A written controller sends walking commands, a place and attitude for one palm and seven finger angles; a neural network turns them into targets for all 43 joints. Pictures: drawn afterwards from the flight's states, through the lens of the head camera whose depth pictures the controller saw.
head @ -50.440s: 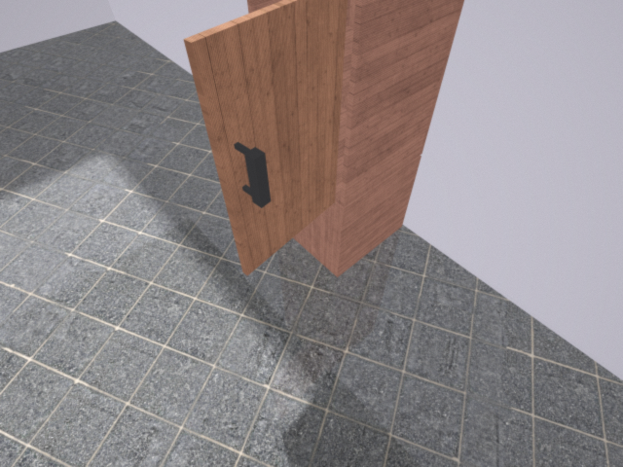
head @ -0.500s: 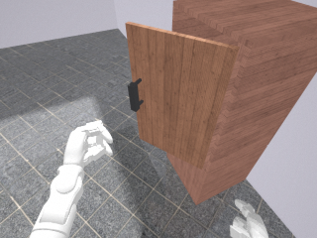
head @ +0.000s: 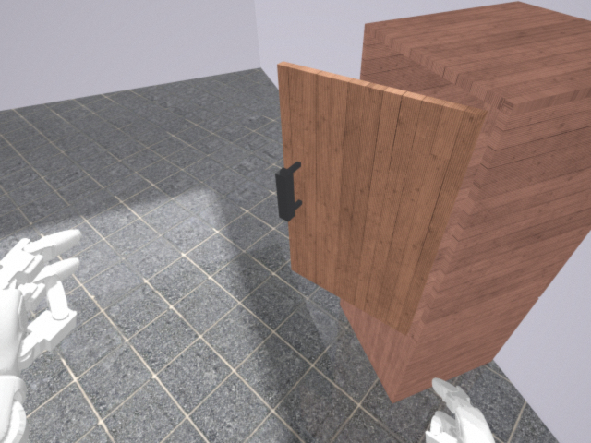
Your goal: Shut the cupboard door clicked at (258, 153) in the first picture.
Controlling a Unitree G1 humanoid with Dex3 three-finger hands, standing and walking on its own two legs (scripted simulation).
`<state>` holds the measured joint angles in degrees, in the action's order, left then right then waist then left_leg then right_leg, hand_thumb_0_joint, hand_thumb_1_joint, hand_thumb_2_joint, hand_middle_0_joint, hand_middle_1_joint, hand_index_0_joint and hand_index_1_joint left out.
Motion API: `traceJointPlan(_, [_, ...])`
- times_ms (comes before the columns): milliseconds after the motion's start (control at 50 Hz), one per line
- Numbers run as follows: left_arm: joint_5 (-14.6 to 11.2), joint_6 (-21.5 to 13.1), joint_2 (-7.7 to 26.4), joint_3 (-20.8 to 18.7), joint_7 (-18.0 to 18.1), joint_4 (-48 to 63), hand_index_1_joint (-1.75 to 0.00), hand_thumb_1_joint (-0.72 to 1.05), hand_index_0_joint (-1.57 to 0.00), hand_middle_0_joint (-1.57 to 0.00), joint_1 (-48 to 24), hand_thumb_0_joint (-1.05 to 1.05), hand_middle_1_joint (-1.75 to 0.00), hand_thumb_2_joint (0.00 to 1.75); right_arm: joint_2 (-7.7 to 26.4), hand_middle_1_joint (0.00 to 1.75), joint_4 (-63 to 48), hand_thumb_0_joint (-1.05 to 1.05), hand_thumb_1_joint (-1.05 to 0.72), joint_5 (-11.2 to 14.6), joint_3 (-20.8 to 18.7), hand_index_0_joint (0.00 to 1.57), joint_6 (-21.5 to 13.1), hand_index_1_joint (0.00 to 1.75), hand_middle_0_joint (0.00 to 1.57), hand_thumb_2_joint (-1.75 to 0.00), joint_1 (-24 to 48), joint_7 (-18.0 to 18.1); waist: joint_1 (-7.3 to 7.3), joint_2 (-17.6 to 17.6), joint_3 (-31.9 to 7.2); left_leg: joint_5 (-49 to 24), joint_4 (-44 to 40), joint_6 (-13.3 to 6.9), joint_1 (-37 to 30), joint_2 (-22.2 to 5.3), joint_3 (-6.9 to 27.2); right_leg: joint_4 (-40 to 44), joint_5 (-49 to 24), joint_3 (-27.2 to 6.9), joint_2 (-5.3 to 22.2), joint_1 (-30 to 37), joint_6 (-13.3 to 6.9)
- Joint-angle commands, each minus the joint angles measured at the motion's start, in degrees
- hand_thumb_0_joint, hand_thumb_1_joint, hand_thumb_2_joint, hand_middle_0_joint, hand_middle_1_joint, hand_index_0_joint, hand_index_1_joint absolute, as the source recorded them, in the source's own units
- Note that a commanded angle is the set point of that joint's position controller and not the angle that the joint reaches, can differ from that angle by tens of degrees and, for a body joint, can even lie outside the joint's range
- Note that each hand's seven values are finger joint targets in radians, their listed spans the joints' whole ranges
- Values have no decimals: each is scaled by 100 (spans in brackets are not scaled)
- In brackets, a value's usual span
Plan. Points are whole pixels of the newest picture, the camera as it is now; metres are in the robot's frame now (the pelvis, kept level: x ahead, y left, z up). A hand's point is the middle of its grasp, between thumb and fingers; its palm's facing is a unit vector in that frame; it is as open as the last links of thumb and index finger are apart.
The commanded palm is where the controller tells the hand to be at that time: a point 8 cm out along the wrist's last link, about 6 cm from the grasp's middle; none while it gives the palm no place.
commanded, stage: draw the hand back to the body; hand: left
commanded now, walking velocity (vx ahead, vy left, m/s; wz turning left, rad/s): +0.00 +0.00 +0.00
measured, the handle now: (291, 190) +0.63 +0.09 -0.01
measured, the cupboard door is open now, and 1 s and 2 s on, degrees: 33 33 33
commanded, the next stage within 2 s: step back with the hand held close in 0.38 s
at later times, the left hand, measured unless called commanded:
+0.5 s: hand (89, 319) +0.19 +0.24 +0.16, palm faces +0.45 -0.80 -0.41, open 7.4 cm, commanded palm +0.14 +0.27 +0.17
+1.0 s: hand (55, 330) +0.17 +0.27 +0.16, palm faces +0.37 -0.78 -0.50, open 7.4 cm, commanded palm +0.11 +0.30 +0.17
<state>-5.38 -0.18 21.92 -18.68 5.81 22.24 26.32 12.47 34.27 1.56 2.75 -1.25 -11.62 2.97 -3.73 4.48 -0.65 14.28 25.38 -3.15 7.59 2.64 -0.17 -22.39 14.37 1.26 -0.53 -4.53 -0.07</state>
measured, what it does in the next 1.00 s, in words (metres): stands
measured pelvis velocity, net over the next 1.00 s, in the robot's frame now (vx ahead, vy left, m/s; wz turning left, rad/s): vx -0.04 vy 0.01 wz -0.03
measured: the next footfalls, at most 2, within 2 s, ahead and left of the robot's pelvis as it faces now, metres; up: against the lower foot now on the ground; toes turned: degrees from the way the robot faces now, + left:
right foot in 1.86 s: -0.32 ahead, -0.12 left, +0.00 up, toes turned +4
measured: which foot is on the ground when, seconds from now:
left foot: down 0.00-1.00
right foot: down 0.00-1.00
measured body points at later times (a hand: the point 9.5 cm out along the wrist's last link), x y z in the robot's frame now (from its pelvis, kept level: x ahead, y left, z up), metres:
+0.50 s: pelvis +0.00 -0.03 +0.00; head -0.03 -0.05 +0.45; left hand +0.16 +0.28 +0.19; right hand +0.19 -0.25 -0.08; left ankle +0.00 +0.08 -0.74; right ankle -0.02 -0.12 -0.74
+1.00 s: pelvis -0.04 +0.01 -0.01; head -0.04 +0.01 +0.44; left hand +0.15 +0.31 +0.19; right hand +0.14 -0.24 -0.08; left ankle +0.00 +0.08 -0.74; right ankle -0.02 -0.12 -0.74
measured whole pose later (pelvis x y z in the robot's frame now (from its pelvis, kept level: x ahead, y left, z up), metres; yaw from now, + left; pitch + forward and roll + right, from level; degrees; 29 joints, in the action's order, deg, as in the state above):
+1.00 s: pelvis -0.04 +0.01 -0.01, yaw -2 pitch +1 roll -1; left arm -4.4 -8.4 27.1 -24.8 7.4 26.9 32.1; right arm 12.9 30.7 1.4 0.0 2.6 -9.7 4.9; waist 0.4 1.0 -1.9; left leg 14.0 32.0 -3.7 19.2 2.0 -1.9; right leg -29.9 14.0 0.0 -0.9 -17.0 0.4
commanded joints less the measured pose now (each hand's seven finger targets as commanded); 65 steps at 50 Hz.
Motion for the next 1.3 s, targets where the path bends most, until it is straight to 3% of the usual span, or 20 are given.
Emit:
traceJointPlan(0, [23,-499,941,-731,92,1310,-30,90,-20,-20,-371,0,-30,90,621,30,-917,0,-90,43,-290,20,-435,30,20,-90,856,67,54,33,-258,-1195,-518,295,-7,-428,305,160,-828,46,27,-147,-114])
traceJointPlan(100, [108,-510,731,-425,151,1074,-30,90,-20,-20,-784,0,-30,90,742,30,-818,0,-90,27,-342,20,-569,30,20,-90,773,108,159,-125,117,-410,-646,222,107,-406,380,206,-333,36,40,-454,-79])
traceJointPlan(160, [90,-583,904,-593,177,1148,-30,90,-20,-20,-744,0,-30,90,728,30,-819,0,-90,14,-358,20,-628,30,20,-90,800,157,74,-300,-200,-469,-577,148,57,-350,272,239,-294,-13,81,-263,-84])
traceJointPlan(220, [89,-656,1094,-788,200,1315,-30,90,-20,-20,-623,0,-30,90,656,30,-810,0,-90,1,-342,20,-690,30,20,-90,846,177,-11,-137,-453,-754,-457,127,-21,-297,171,218,-513,-47,97,-126,-91])
traceJointPlan(300, [78,-695,1102,-830,199,1390,-30,90,-20,-20,-559,0,-30,90,600,30,-772,0,-90,-2,-296,20,-757,30,20,-90,868,170,-7,321,-182,-767,-459,179,75,-292,136,268,-547,-65,98,-185,-117])
traceJointPlan(480, [9,-679,910,-751,86,972,-30,90,-20,-20,-350,0,-30,90,624,30,-777,0,-90,11,-360,20,-699,30,20,-90,838,145,34,-181,-17,-835,-373,112,39,-305,0,374,-581,-139,121,-360,-46])
traceJointPlan(500, [62,-938,1503,-1351,144,1224,-30,90,-20,-20,-837,0,-30,90,801,30,-915,0,-90,20,-436,20,-575,30,20,-90,756,129,218,-234,-3,-453,31,-15,400,-401,189,693,-605,-800,519,-730,-61])
traceJointPlan(520, [53,-1017,1136,-1073,118,764,-30,90,-20,-20,-358,0,-30,90,719,30,-789,0,-90,-8,-425,20,-494,30,20,-90,745,136,268,-562,-89,-439,303,-10,375,-357,214,758,-659,-946,743,-864,-137])
traceJointPlan(580, [102,-1141,1074,-938,106,819,-30,90,-20,-20,-141,0,-30,90,683,30,-795,0,-90,-17,-462,20,-334,30,20,-90,747,118,289,-735,-369,-524,614,49,545,-351,176,485,-1369,-971,1029,-799,-228])
traceJointPlan(640, [104,-1210,1244,-1069,160,1110,-30,90,-20,-20,-20,0,-30,90,716,30,-834,0,-90,-3,-519,20,-225,30,20,-90,764,161,299,-536,-803,-1007,548,78,490,-417,141,30,-2296,-770,1021,-541,-181])
traceJointPlan(680, [97,-1217,1291,-1097,197,1357,-30,90,-20,-20,101,0,-30,90,742,30,-937,0,-90,9,-535,20,-134,30,20,-90,757,205,331,-289,-1048,-1905,442,69,319,-537,177,-364,-2832,-607,864,-434,-113])
traceJointPlan(740, [93,-1184,1581,-1361,253,1751,-30,90,-20,-20,127,0,-30,90,815,30,-1055,0,-90,-8,-541,20,-38,30,20,-90,790,273,304,17,-1253,-3018,324,50,262,-717,351,-745,-3053,-397,555,-319,-7])
traceJointPlan(780, [76,-1136,1491,-1343,269,1691,-30,90,-20,-20,301,0,-30,90,767,30,-1140,0,-90,1,-540,20,53,30,20,-90,729,280,310,-139,-1288,-3233,330,46,414,-803,405,-875,-3037,-388,484,-209,-1])
traceJointPlan(880, [68,-1106,1404,-1365,283,1421,-30,90,-20,-20,602,0,-30,90,814,30,-1202,0,-90,6,-573,20,174,30,20,-90,662,268,345,-290,-1008,-2075,128,53,1166,-863,533,-839,-2300,-519,487,-206,-46])
traceJointPlan(960, [105,-1193,1324,-1331,269,1458,-30,90,-20,-20,653,0,-30,90,850,30,-1244,0,-90,-18,-543,20,115,30,20,-90,686,256,319,-28,-783,-915,-341,-84,1969,-1006,776,-972,-1430,-418,271,-2,38])
traceJointPlan(1040, [252,-1332,1453,-1494,286,1646,-30,90,-20,-20,323,0,-30,90,953,30,-1260,0,-90,-64,-551,20,-19,30,20,-90,696,276,302,339,-532,1150,-890,-290,3203,-1164,1075,-1329,-884,-374,37,603,103])
traceJointPlan(1120, [373,-1462,1240,-1325,297,1769,-30,90,-20,-20,-92,0,-30,90,980,30,-1257,0,-90,-92,-550,20,-166,30,20,-90,564,286,360,557,-339,2572,-1210,-437,4051,-1327,1288,-1817,-483,-316,-133,904,147])
traceJointPlan(1140, [444,-1517,1386,-1474,291,1861,-30,90,-20,-20,-213,0,-30,90,1012,30,-1209,0,-90,-122,-567,20,-232,30,20,-90,572,274,333,658,-367,2769,-1323,-477,4159,-1396,1409,-1939,-419,-275,-207,1030,162])
traceJointPlan(1220, [484,-1605,1210,-1362,289,1803,-30,90,-20,-20,-329,0,-30,90,977,30,-1170,0,-90,-143,-583,20,-366,30,20,-90,465,249,371,573,-237,2931,-1164,-495,4294,-1423,1426,-2072,-305,-357,-302,938,141])
traceJointPlan(1280, [410,-1707,1221,-1412,286,1779,-30,90,-20,-20,-149,0,-30,90,903,30,-1117,0,-90,-127,-586,20,-460,30,20,-90,438,198,394,215,-389,2379,-768,-329,3549,-1173,1225,-1570,-412,-587,-168,343,5])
